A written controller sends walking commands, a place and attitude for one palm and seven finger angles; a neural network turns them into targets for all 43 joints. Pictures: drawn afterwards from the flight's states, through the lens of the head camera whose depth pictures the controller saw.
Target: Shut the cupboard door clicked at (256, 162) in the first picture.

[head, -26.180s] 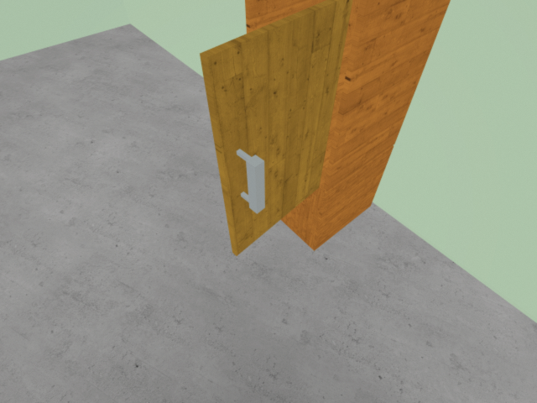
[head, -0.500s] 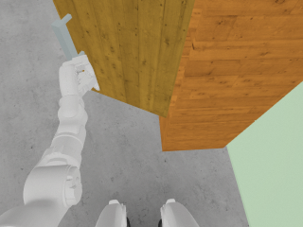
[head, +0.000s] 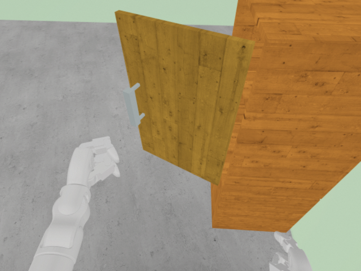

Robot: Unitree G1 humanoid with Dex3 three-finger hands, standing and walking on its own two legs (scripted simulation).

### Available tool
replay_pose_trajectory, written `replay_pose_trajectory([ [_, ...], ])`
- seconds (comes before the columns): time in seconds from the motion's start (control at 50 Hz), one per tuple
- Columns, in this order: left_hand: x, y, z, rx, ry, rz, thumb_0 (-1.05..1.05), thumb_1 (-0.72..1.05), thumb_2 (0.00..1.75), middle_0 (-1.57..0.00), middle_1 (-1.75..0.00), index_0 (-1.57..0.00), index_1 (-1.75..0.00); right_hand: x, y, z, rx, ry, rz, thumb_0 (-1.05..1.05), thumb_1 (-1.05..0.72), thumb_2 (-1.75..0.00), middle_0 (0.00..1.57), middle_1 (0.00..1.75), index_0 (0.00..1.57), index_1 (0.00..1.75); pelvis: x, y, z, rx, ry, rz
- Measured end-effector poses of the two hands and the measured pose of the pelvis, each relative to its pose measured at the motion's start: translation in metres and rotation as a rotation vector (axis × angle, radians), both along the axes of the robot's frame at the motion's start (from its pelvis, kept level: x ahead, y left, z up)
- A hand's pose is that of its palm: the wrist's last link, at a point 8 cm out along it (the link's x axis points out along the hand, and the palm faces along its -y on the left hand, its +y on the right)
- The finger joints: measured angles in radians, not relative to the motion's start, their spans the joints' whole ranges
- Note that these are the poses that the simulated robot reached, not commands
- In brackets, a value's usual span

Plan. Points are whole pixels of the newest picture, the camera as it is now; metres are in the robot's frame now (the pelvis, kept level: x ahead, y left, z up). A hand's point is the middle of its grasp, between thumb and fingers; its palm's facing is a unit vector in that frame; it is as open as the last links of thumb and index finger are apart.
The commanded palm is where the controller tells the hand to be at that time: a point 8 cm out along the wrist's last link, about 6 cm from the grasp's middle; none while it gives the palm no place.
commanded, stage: draw the hand back to the body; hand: left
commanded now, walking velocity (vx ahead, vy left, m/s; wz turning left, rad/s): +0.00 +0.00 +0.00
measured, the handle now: (136, 104) +0.64 +0.18 -0.02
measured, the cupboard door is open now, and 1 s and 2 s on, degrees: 64 64 64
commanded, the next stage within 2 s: step back with the hand held close in 0.94 s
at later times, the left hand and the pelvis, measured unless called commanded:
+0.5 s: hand (19, 187) +0.22 +0.27 +0.17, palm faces +0.40 -0.83 -0.40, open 5.6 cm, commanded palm +0.16 +0.31 +0.19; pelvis +0.02 +0.01 +0.03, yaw +1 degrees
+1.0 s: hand (10, 190) +0.20 +0.26 +0.19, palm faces +0.44 -0.79 -0.42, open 7.4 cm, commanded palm +0.15 +0.30 +0.20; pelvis +0.02 +0.00 +0.02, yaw +1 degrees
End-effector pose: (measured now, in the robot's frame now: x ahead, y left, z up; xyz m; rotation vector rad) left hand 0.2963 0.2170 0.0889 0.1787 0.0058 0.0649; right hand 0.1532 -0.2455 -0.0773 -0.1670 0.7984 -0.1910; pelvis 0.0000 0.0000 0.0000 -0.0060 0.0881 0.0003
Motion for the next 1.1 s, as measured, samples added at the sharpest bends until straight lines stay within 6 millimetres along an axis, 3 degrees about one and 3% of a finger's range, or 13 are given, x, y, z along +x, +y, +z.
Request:
replay_pose_trajectory([
  [0.12, -0.030, 0.030, 0.030, 0.070, -0.009, 0.107, 0.02, 0.89, 0.90, -1.04, -1.21, -1.04, -1.21, 0.040, 0.029, 0.023, 0.014, -0.089, 0.085, 0.01, -0.91, -0.90, 0.19, 0.30, 0.20, 0.30, 0.004, 0.004, 0.013, -0.002, -0.062, 0.017],
  [0.22, -0.054, 0.046, 0.051, 0.100, -0.027, 0.170, 0.01, 0.90, 0.90, -0.90, -1.06, -0.90, -1.07, 0.056, 0.050, 0.031, 0.040, -0.121, 0.148, 0.01, -0.91, -0.90, 0.20, 0.30, 0.20, 0.30, 0.010, 0.007, 0.020, -0.001, -0.095, 0.022],
  [0.38, -0.092, 0.070, 0.064, 0.159, 0.001, 0.265, 0.01, 0.89, 0.90, -0.69, -0.82, -0.69, -0.83, 0.054, 0.060, 0.027, 0.052, -0.089, 0.184, 0.02, -0.91, -0.90, 0.20, 0.30, 0.20, 0.30, 0.016, 0.010, 0.025, 0.001, -0.123, 0.024],
  [0.62, -0.142, 0.097, 0.122, 0.346, -0.124, 0.393, 0.01, 0.89, 0.90, -0.36, -0.47, -0.36, -0.47, 0.045, 0.045, 0.019, 0.047, -0.094, 0.159, 0.02, -0.91, -0.90, 0.20, 0.30, 0.20, 0.30, 0.020, 0.010, 0.025, 0.003, -0.138, 0.023],
  [0.72, -0.146, 0.099, 0.107, 0.310, -0.081, 0.433, 0.01, 0.89, 0.90, -0.27, -0.37, -0.27, -0.38, 0.043, 0.038, 0.018, 0.034, -0.092, 0.161, 0.02, -0.91, -0.90, 0.20, 0.30, 0.20, 0.30, 0.016, 0.006, 0.025, 0.005, -0.139, 0.028],
  [0.82, -0.141, 0.087, 0.091, 0.254, -0.051, 0.409, 0.01, 0.89, 0.90, -0.23, -0.33, -0.23, -0.33, 0.041, 0.031, 0.021, 0.009, -0.096, 0.157, 0.02, -0.91, -0.90, 0.20, 0.30, 0.20, 0.30, 0.015, 0.002, 0.025, 0.007, -0.138, 0.027],
  [0.92, -0.138, 0.076, 0.106, 0.277, -0.121, 0.362, 0.02, 0.89, 0.90, -0.22, -0.31, -0.22, -0.31, 0.043, 0.026, 0.027, 0.002, -0.133, 0.143, 0.02, -0.91, -0.90, 0.20, 0.30, 0.20, 0.30, 0.018, -0.001, 0.025, 0.006, -0.145, 0.023],
  [1.0, -0.137, 0.078, 0.118, 0.313, -0.160, 0.363, 0.01, 0.89, 0.90, -0.22, -0.30, -0.22, -0.31, 0.045, 0.025, 0.028, 0.017, -0.152, 0.133, 0.02, -0.91, -0.90, 0.20, 0.30, 0.20, 0.30, 0.018, -0.003, 0.025, 0.005, -0.148, 0.018],
  [1.1, -0.137, 0.083, 0.111, 0.312, -0.118, 0.383, 0.01, 0.89, 0.90, -0.21, -0.30, -0.21, -0.31, 0.043, 0.025, 0.025, 0.032, -0.134, 0.130, 0.02, -0.91, -0.90, 0.20, 0.30, 0.20, 0.30, 0.016, -0.005, 0.025, 0.003, -0.137, 0.017],
])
